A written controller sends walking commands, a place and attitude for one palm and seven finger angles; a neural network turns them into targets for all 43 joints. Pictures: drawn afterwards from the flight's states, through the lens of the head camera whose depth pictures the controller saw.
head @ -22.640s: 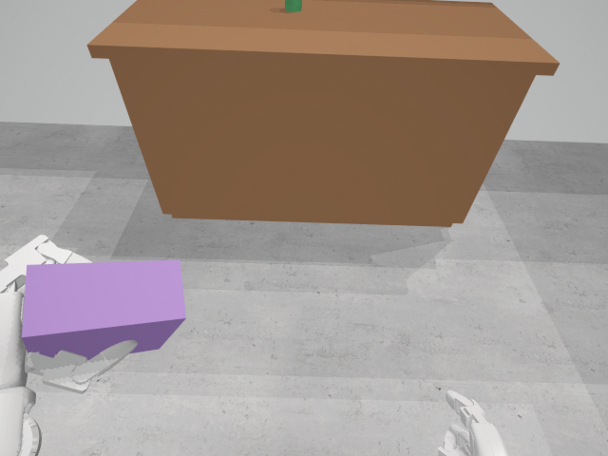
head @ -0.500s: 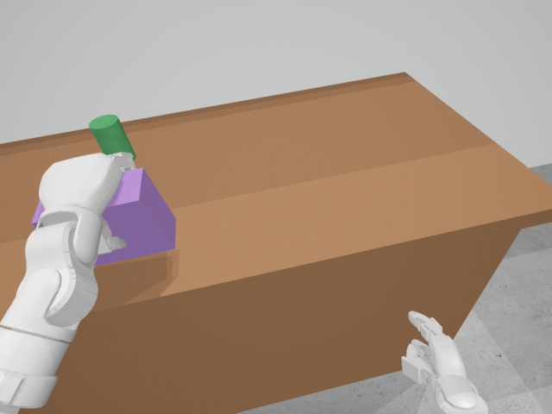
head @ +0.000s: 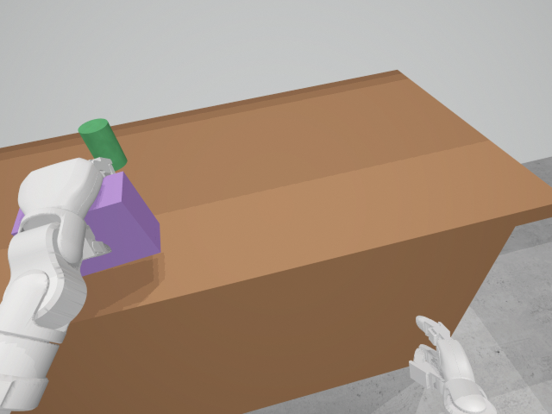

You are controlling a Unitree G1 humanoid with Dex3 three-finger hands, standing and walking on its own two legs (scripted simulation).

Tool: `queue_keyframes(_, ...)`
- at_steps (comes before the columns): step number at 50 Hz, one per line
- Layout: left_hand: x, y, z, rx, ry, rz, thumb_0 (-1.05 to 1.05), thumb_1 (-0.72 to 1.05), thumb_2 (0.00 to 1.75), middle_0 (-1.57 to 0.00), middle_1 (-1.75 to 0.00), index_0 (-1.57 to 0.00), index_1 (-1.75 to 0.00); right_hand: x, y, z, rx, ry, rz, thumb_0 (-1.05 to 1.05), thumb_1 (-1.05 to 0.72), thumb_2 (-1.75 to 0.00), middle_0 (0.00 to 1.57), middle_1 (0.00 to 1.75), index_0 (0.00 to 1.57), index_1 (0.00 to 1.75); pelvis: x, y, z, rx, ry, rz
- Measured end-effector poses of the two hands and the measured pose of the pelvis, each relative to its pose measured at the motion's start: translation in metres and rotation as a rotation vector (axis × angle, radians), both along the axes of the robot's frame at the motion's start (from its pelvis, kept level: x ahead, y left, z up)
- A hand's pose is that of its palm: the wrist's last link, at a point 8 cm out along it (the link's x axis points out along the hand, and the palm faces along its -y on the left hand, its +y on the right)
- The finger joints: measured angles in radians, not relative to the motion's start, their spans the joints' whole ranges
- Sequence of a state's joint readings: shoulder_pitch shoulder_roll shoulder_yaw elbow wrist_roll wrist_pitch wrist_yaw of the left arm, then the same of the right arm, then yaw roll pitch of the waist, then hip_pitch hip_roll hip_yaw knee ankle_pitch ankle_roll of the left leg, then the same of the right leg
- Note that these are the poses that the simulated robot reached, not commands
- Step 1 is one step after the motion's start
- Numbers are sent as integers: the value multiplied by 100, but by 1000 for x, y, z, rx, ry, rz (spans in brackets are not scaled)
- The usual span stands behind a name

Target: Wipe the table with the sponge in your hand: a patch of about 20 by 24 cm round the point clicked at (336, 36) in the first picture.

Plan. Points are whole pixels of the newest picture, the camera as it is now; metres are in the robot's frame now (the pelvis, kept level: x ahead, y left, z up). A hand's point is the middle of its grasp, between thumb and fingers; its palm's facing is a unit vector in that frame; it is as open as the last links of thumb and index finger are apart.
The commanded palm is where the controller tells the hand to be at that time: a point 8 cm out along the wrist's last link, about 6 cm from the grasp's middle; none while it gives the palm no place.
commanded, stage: move the sponge above the wiping area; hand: left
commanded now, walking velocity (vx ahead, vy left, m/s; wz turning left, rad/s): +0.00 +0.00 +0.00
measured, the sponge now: (103, 235) +0.28 +0.31 +0.14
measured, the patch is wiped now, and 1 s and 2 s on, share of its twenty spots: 0.00 0.00 0.00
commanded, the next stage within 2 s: lower the sponge onto the table in 0.18 s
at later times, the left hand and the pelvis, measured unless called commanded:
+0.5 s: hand (100, 216) +0.29 +0.30 +0.17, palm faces +0.05 -0.04 -1.00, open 9.8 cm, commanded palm +0.25 +0.30 +0.26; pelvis +0.00 +0.01 +0.00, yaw +0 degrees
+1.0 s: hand (111, 220) +0.29 +0.29 +0.16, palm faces +0.07 -0.05 -1.00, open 9.8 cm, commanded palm +0.25 +0.29 +0.24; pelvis +0.01 +0.01 +0.00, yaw +0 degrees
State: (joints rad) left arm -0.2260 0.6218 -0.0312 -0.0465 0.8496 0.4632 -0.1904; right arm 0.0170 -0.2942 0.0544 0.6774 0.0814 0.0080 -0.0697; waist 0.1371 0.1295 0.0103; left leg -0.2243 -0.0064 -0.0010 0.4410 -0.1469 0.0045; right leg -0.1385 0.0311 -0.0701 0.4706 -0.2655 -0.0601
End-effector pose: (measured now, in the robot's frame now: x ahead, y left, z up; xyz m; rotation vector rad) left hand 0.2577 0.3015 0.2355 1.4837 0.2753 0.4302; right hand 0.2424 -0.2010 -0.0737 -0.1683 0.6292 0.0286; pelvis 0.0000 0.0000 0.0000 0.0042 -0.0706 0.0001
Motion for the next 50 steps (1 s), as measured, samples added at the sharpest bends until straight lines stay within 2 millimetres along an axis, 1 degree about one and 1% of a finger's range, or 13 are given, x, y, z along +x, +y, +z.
queue_keyframes(2, 1, -2, -4, 0, 30, -13, 0, -47, 105, -76, -135, -77, -135, 2, 1, 1, -1, -9, 2, 2, -91, -90, 19, 30, 20, 30, 0, 0, 0, -1, 1, 5)
queue_keyframes(5, 4, -12, -9, 4, 56, -72, -1, -47, 105, -76, -135, -77, -135, 4, 5, 3, 1, -25, 4, 2, -91, -90, 19, 30, 20, 30, 0, 1, 0, -1, -2, 7)
queue_keyframes(8, 9, -21, -9, 12, 41, -132, -1, -47, 105, -76, -135, -77, -135, 5, 10, 5, 4, -34, 11, 2, -91, -90, 19, 30, 20, 30, 0, 1, 0, -1, -3, 6)
queue_keyframes(10, 11, -23, -5, 17, 14, -148, 0, -47, 105, -76, -135, -77, -135, 5, 12, 6, 10, -35, 14, 2, -91, -90, 19, 30, 20, 30, 1, 1, 1, -1, -4, -2)
queue_keyframes(12, 13, -20, 0, 20, -18, -134, 0, -47, 105, -76, -135, -77, -135, 5, 15, 6, 17, -32, 17, 2, -91, -90, 20, 30, 20, 30, 1, 2, 1, 0, -2, -5)
queue_keyframes(16, 13, -7, 7, 10, -43, -54, 0, -47, 105, -76, -135, -77, -135, 4, 15, 5, 26, -16, 19, 2, -90, -90, 20, 30, 21, 30, 2, 2, 1, 0, 4, -8)
queue_keyframes(20, 11, 0, 3, -6, -5, -12, 0, -47, 105, -76, -135, -77, -135, 5, 13, 4, 23, -10, 15, 2, -90, -90, 20, 30, 21, 30, 2, 4, 1, -1, 10, -2)
queue_keyframes(25, 10, -6, -9, -1, 57, -66, 0, -47, 105, -76, -135, -77, -135, 5, 12, 3, 6, -15, 11, 2, -90, -90, 20, 30, 21, 30, 3, 6, 0, -2, 8, 3)
queue_keyframes(30, 9, -11, -7, 7, 24, -124, 0, -47, 105, -76, -135, -77, -135, 3, 13, 3, -3, -12, 13, 2, -91, -90, 20, 30, 20, 30, 3, 7, 1, -3, 2, 0)
queue_keyframes(35, 12, -4, -2, 6, -21, -78, 0, -47, 105, -76, -135, -77, -135, 3, 18, 2, 5, 2, 22, 2, -91, -90, 19, 30, 20, 30, 3, 8, 1, -4, 5, 1)
queue_keyframes(40, 16, 2, -10, -6, 26, -30, 0, -47, 105, -76, -135, -77, -135, 4, 20, 2, 17, 2, 21, 2, -90, -90, 20, 30, 21, 30, 3, 9, 1, -4, 14, 3)
queue_keyframes(45, 15, -6, -20, -8, 64, -83, 0, -47, 105, -76, -135, -77, -135, 5, 20, 3, 14, -8, 20, 2, -90, -90, 20, 30, 21, 30, 5, 10, 1, -4, 13, 3)
queue_keyframes(50, 14, -11, -22, -7, 37, -120, 0, -47, 105, -76, -135, -77, -135, 4, 19, 3, 3, -1, 22, 2, -90, -90, 20, 30, 21, 30, 6, 9, 1, -4, 9, 1)
